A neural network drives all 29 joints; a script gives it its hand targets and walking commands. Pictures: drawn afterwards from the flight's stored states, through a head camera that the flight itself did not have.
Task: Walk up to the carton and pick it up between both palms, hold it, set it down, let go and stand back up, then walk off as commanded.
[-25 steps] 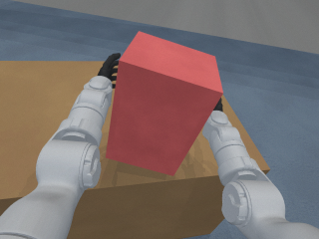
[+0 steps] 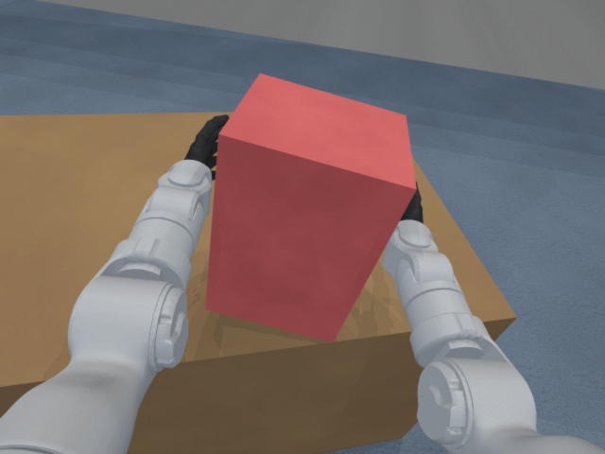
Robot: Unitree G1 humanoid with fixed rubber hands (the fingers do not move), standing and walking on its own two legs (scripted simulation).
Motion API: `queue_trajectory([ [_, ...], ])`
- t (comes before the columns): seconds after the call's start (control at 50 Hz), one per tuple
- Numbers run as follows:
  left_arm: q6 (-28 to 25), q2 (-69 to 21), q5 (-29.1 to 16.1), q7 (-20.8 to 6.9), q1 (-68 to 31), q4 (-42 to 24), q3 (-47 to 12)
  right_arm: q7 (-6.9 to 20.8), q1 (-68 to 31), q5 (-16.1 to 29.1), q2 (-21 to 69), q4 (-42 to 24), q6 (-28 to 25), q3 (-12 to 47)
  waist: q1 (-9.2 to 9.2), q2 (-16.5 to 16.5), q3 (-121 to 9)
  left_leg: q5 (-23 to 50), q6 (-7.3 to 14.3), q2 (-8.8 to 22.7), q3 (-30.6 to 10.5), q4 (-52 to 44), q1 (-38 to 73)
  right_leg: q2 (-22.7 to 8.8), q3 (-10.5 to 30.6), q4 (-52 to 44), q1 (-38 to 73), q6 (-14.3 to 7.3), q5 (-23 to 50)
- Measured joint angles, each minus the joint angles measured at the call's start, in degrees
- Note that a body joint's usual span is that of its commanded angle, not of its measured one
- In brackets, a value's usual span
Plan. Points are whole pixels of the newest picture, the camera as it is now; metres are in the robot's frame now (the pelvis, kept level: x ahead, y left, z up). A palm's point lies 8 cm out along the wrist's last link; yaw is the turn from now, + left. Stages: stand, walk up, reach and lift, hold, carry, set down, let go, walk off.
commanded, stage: set down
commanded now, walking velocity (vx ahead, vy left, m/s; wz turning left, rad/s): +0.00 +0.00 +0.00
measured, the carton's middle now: (299, 218) +0.41 -0.03 +0.11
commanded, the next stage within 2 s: none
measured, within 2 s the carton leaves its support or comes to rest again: rests again in 1.44 s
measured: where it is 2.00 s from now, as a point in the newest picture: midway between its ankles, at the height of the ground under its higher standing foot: outside the picture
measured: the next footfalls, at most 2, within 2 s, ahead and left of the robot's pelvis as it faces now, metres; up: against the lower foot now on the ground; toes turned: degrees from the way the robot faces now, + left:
none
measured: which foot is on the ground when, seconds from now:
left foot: down 0.00-1.00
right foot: down 0.00-1.00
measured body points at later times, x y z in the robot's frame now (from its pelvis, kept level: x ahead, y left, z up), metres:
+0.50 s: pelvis -0.01 +0.00 +0.00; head -0.01 +0.04 +0.45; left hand +0.46 +0.11 +0.16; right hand +0.38 -0.17 +0.12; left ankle -0.02 +0.09 -0.74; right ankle -0.01 -0.17 -0.74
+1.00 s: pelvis -0.01 -0.01 +0.00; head +0.00 +0.03 +0.45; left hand +0.46 +0.12 +0.15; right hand +0.38 -0.16 +0.12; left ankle -0.02 +0.09 -0.74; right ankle -0.01 -0.17 -0.74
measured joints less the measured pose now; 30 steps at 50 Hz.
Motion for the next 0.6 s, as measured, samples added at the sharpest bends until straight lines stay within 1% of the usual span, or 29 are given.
queue_trajectory([
  [0.22,-1.73,0.2,0.09,-0.29,-0.03,1.31,0.91,0.37,-0.5,-2.03,1.03,1.13,-1.71,-2.22,-0.13,-0.15,0.43,0.24,0.01,-0.06,-0.06,-0.03,0.17,-0.05,-0.08,0.06,0.16,-0.04,0.16],
  [0.6,-3.51,-0.19,4.3,-2.49,0.93,0.31,7.6,1.72,-1.04,-8.69,4.79,0.53,-4.85,-9.46,0.95,-1.24,2.52,1.52,-0.44,0.0,0.22,-2.1,2.18,-0.07,0.18,-0.44,1.35,-0.43,0.71],
])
